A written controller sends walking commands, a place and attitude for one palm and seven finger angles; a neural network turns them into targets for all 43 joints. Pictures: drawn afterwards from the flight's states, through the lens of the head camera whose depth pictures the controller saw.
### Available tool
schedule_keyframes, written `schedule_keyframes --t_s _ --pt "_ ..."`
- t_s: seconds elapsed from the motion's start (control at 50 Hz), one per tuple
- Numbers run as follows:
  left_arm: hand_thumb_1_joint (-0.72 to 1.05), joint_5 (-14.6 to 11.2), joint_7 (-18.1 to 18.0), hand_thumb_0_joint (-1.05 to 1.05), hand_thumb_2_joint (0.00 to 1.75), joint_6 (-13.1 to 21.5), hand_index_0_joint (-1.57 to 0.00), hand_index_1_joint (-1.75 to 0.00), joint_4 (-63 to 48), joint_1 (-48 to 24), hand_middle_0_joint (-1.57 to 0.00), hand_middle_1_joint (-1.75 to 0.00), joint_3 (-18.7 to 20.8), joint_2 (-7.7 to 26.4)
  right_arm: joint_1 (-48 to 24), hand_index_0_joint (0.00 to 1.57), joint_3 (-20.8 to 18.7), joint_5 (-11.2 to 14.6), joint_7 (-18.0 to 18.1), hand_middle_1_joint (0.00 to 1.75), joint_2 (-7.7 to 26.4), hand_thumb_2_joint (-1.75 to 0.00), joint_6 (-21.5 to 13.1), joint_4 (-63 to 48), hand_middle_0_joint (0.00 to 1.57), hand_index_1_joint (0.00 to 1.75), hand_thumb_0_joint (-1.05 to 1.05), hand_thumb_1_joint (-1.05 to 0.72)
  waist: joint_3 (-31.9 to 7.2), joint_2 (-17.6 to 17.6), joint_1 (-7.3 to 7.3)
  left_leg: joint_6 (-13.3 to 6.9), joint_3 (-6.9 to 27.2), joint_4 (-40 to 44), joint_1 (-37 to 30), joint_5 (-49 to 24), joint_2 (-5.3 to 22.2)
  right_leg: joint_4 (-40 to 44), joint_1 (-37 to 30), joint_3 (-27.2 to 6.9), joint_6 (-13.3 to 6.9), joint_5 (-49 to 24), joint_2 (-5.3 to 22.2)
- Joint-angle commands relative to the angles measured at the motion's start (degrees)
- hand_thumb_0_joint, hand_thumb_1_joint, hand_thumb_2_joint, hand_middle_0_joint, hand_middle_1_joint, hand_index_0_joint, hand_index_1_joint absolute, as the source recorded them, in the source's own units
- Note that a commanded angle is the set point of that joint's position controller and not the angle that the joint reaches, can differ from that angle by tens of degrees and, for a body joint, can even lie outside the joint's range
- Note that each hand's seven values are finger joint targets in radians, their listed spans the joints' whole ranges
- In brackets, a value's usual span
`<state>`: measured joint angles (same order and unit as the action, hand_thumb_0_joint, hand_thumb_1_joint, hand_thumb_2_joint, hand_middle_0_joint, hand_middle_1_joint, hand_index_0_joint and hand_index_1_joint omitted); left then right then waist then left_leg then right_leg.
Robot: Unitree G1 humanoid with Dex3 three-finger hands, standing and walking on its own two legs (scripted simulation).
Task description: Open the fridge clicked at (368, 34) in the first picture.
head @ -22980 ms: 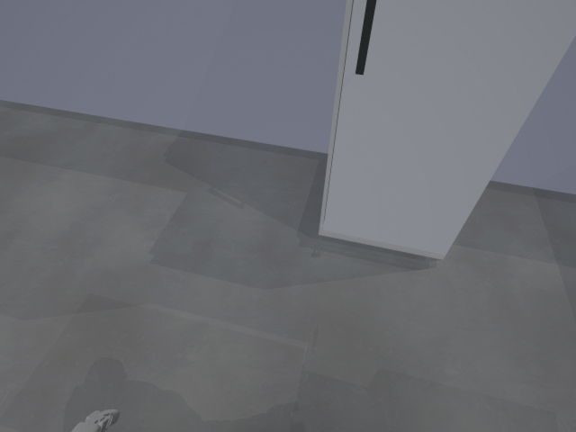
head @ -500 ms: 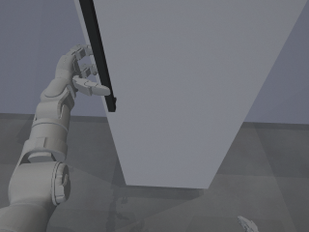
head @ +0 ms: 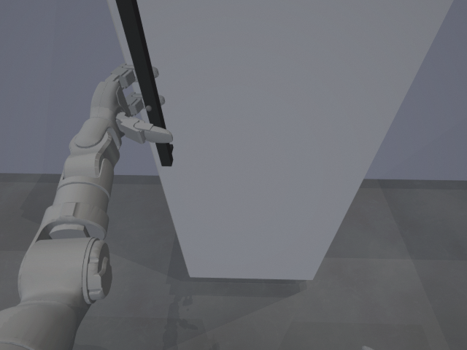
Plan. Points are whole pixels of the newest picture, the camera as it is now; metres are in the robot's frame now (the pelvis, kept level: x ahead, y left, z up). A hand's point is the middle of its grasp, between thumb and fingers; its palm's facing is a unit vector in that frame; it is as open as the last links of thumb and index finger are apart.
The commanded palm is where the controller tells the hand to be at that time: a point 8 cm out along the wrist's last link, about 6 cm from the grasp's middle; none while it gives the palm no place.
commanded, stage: slide the fingers in behind the handle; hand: left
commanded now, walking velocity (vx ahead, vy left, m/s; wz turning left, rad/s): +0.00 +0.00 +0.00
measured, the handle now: (151, 84) +0.50 +0.15 +0.22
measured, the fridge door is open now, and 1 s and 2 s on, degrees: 0 0 0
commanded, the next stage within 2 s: grip the handle and tug to test in 1.46 s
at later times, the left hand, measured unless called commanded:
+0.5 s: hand (156, 109) +0.45 +0.14 +0.20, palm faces +0.00 -1.00 +0.00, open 13.9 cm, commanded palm +0.42 +0.19 +0.20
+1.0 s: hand (162, 109) +0.45 +0.13 +0.21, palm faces +0.00 -1.00 +0.00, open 14.1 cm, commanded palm +0.42 +0.17 +0.20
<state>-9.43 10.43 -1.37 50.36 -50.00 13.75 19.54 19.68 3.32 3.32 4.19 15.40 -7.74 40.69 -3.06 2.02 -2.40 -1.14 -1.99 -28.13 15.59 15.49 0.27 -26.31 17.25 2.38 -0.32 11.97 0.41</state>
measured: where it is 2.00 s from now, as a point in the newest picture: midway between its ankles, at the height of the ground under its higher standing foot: outside the picture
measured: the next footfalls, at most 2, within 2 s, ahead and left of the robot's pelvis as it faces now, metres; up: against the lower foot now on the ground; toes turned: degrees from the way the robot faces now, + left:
none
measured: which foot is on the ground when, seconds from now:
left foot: down 0.00-1.00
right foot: down 0.00-1.00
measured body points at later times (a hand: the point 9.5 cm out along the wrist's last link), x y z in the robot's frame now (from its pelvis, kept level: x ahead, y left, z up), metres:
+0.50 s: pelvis +0.01 -0.01 +0.00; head +0.01 -0.02 +0.45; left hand +0.44 +0.19 +0.21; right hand +0.14 -0.25 -0.10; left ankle -0.01 +0.10 -0.74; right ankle +0.02 -0.12 -0.74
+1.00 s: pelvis +0.01 +0.00 +0.00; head +0.01 -0.01 +0.45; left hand +0.44 +0.18 +0.21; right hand +0.15 -0.24 -0.10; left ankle -0.01 +0.10 -0.74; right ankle +0.02 -0.12 -0.74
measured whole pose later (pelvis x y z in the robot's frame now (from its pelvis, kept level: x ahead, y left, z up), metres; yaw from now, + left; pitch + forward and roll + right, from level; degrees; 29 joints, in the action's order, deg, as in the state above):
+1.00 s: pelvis +0.01 +0.00 +0.00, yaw +0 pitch +1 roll -1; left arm -8.8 4.0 -10.5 35.9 -44.7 9.7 13.6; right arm 14.6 3.1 3.0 4.3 14.2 -3.9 39.1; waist -2.5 1.9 -0.1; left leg -0.7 -1.5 -25.7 11.4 15.6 0.5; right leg -24.3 13.0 2.8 -0.6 12.5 0.1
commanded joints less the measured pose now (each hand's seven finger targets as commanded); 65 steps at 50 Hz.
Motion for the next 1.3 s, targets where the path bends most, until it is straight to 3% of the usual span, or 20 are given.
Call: schedule_keyframes --t_s 0.0,0.02,0.14,0.22,0.26,0.28,0.36,0.42,0.46,0.56,0.64,0.72,0.82,0.92,1.0,1.06,1.14,1.22,1.24,1.28 --pt "-0.50 0.20 -1.33 0.00 0.30 3.01 -0.30 -1.20 -16.69 -26.97 -0.30 -1.20 3.35 13.09 -3.72 0.20 -3.20 -0.11 0.40 0.30 7.78 -0.90 -2.47 -8.15 0.20 0.30 0.00 -0.90 -16.83 -1.61 1.44 -1.08 2.88 4.42 -5.59 -12.70 0.80 2.04 -8.13 -0.83 -2.06 -10.79 -0.66" --pt "-0.50 0.09 -1.53 0.00 0.30 2.61 -0.30 -1.20 -17.41 -26.92 -0.30 -1.20 1.89 10.83 -4.44 0.20 -2.92 -0.06 0.26 0.30 7.29 -0.90 -2.39 -8.32 0.20 0.30 0.00 -0.90 -16.15 -0.88 1.21 -1.05 2.77 4.55 -5.76 -12.53 0.75 2.12 -7.71 -0.90 -2.00 -10.83 -0.68" --pt "-0.50 -0.22 -1.97 0.00 0.30 0.15 -0.30 -1.20 -19.73 -28.03 -0.30 -1.20 1.34 9.82 -5.45 0.20 -2.98 0.05 0.82 0.30 7.10 -0.90 -1.67 -8.35 0.20 0.30 0.00 -0.90 -15.12 -3.22 0.48 -1.41 2.26 4.63 -6.12 -12.06 0.65 2.97 -8.24 -1.11 -1.78 -11.46 -0.74" --pt "-0.50 0.26 -2.62 0.00 0.30 -0.62 -0.30 -1.20 -20.98 -30.71 -0.30 -1.20 -0.37 8.58 -6.07 0.20 -2.70 -0.05 1.22 0.30 6.77 -0.90 -1.35 -8.27 0.20 0.30 0.00 -0.90 -15.68 -0.04 -0.08 -1.20 2.39 4.65 -7.48 -12.06 0.43 3.20 -7.39 -1.17 -1.79 -10.87 -0.47" --pt "-0.50 0.10 -2.89 0.00 0.30 -0.82 -0.30 -1.20 -21.04 -29.78 -0.30 -1.20 -0.75 7.32 -6.34 0.20 -2.66 -0.14 1.15 0.30 6.45 -0.90 -1.40 -8.21 0.20 0.30 0.00 -0.90 -16.63 0.25 0.26 -1.08 2.25 4.20 -8.35 -13.48 0.42 2.98 -7.64 -1.20 -1.91 -12.41 -0.55" --pt "-0.50 0.03 -3.08 0.00 0.30 -0.89 -0.30 -1.20 -20.48 -29.50 -0.30 -1.20 -0.24 7.82 -5.99 0.20 -2.65 -0.22 1.17 0.30 6.59 -0.90 -1.26 -7.95 0.20 0.30 0.00 -0.90 -16.84 -1.81 0.23 -1.01 2.57 4.20 -7.95 -14.20 0.43 2.77 -8.26 -0.94 -1.95 -13.20 -0.64" --pt "-0.50 -0.36 -3.29 0.00 0.30 -1.47 -0.30 -1.20 -20.37 -27.92 -0.30 -1.20 0.71 7.80 -6.28 0.20 -2.81 -0.41 1.11 0.30 6.55 -0.90 -0.84 -8.11 0.20 0.30 0.00 -0.90 -18.32 -3.71 0.66 -1.26 1.91 3.78 -8.09 -16.85 0.26 2.33 -10.21 -1.12 -1.71 -17.23 -0.54" --pt "-0.50 -0.53 -2.95 0.00 0.30 -1.35 -0.30 -1.20 -22.48 -28.99 -0.30 -1.20 -1.59 5.47 -6.80 0.20 -2.77 -0.25 0.96 0.30 6.37 -0.90 -0.69 -8.42 0.20 0.30 0.00 -0.90 -18.22 -2.44 0.25 -1.18 1.94 3.65 -8.93 -17.68 0.25 2.25 -9.90 -0.93 -1.74 -17.79 -0.46" --pt "-0.50 -0.58 -3.11 0.00 0.30 -1.47 -0.30 -1.20 -23.80 -26.62 -0.30 -1.20 -0.95 5.25 -7.07 0.20 -2.93 -0.36 0.69 0.30 6.20 -0.90 -0.61 -8.67 0.20 0.30 0.00 -0.90 -19.68 -1.95 1.17 -1.16 1.73 3.21 -9.88 -20.31 0.19 1.75 -10.98 -1.03 -1.92 -20.23 -0.56" --pt "-0.50 -0.53 -3.20 0.00 0.30 -2.70 -0.30 -1.20 -25.23 -25.13 -0.30 -1.20 -3.34 2.31 -7.96 0.20 -2.79 -0.25 0.31 0.30 5.85 -0.90 -0.03 -8.68 0.20 0.30 0.00 -0.90 -17.37 -1.75 0.88 -0.98 1.65 3.34 -9.42 -20.37 0.18 1.84 -10.60 -0.67 -1.86 -20.43 -0.52" --pt "-0.50 -0.13 -4.84 0.00 0.30 -4.27 -0.30 -1.20 -24.72 -23.38 -0.30 -1.20 -0.01 5.48 -8.48 0.20 -2.74 -0.52 0.48 0.30 6.03 -0.90 0.83 -8.88 0.20 0.30 0.00 -0.90 -16.34 -4.38 1.85 -1.27 1.62 4.14 -7.67 -17.88 0.05 2.47 -11.64 -0.75 -1.74 -18.40 -0.42" --pt "-0.50 -0.23 -4.54 0.00 0.30 -4.33 -0.30 -1.20 -28.00 -24.32 -0.30 -1.20 -3.87 1.13 -9.45 0.20 -2.77 -0.38 0.49 0.30 5.54 -0.90 0.83 -9.71 0.20 0.30 0.00 -0.90 -17.13 -2.53 1.46 -1.18 1.54 4.04 -9.54 -19.43 0.20 2.35 -11.45 -0.68 -1.80 -19.39 -0.35" --pt "-0.50 -0.51 -4.76 0.00 0.30 -4.87 -0.30 -1.20 -27.84 -23.08 -0.30 -1.20 -2.18 2.59 -9.35 0.20 -2.81 -0.54 0.67 0.30 5.69 -0.90 1.08 -9.34 0.20 0.30 0.00 -0.90 -18.08 -3.17 1.88 -1.14 1.45 3.99 -9.81 -19.86 0.12 2.47 -12.38 -0.84 -1.85 -20.07 -0.45" --pt "-0.50 -0.15 -5.08 0.00 0.30 -5.43 -0.30 -1.20 -27.32 -24.80 -0.30 -1.20 -4.09 1.01 -9.55 0.20 -2.68 -0.38 0.76 0.30 5.55 -0.90 1.15 -8.95 0.20 0.30 0.00 -0.90 -15.58 -2.13 0.94 -1.03 1.72 4.36 -9.69 -17.73 0.24 3.12 -10.30 -0.64 -1.84 -17.26 -0.53" --pt "-0.50 0.06 -5.68 0.00 0.30 -5.13 -0.30 -1.20 -29.42 -23.59 -0.30 -1.20 -4.20 0.18 -9.51 0.20 -2.97 -0.67 0.53 0.30 5.48 -0.90 0.93 -9.18 0.20 0.30 0.00 -0.90 -18.89 -0.72 1.76 -0.62 1.98 3.80 -11.88 -22.24 0.22 2.27 -11.46 -0.41 -2.19 -19.96 -0.63" --pt "-0.50 -0.43 -5.63 0.00 0.30 -5.04 -0.30 -1.20 -31.49 -22.31 -0.30 -1.20 -3.11 0.67 -9.66 0.20 -3.03 -0.78 0.28 0.30 5.42 -0.90 0.92 -9.18 0.20 0.30 0.00 -0.90 -20.54 -2.67 2.26 -0.46 1.86 3.74 -11.86 -23.81 0.36 1.93 -12.98 -0.37 -2.18 -21.93 -0.66" --pt "-0.50 -0.64 -5.46 0.00 0.30 -5.44 -0.30 -1.20 -30.64 -21.17 -0.30 -1.20 -3.12 0.57 -10.10 0.20 -2.91 -0.67 0.33 0.30 5.51 -0.90 1.15 -9.17 0.20 0.30 0.00 -0.90 -17.05 -5.00 2.04 -0.78 1.74 4.32 -10.40 -21.94 0.41 2.54 -12.52 -0.32 -1.97 -20.91 -0.73" --pt "-0.50 0.10 -5.69 0.00 0.30 -5.89 -0.30 -1.20 -32.98 -23.51 -0.30 -1.20 -6.36 -2.10 -11.02 0.20 -2.67 -0.42 0.35 0.30 5.00 -0.90 1.26 -9.36 0.20 0.30 0.00 -0.90 -16.06 0.90 1.52 -0.21 1.99 4.47 -12.00 -21.88 0.52 2.79 -10.46 -0.25 -2.17 -18.51 -0.56" --pt "-0.50 0.16 -5.97 0.00 0.30 -6.12 -0.30 -1.20 -32.71 -25.09 -0.30 -1.20 -7.32 -3.17 -10.74 0.20 -2.68 -0.48 0.35 0.30 4.95 -0.90 1.12 -9.01 0.20 0.30 0.00 -0.90 -15.62 -0.50 0.90 -0.10 2.44 4.46 -12.10 -21.24 0.52 2.88 -9.70 -0.01 -2.17 -17.60 -0.73" --pt "-0.50 0.28 -6.49 0.00 0.30 -6.84 -0.30 -1.20 -30.88 -22.93 -0.30 -1.20 -5.40 -1.61 -10.50 0.20 -2.72 -0.67 0.42 0.30 5.09 -0.90 1.38 -8.67 0.20 0.30 0.00 -0.90 -15.89 -1.17 1.62 -0.07 2.42 4.53 -11.86 -21.02 0.62 2.90 -9.88 -0.06 -2.29 -17.29 -0.82"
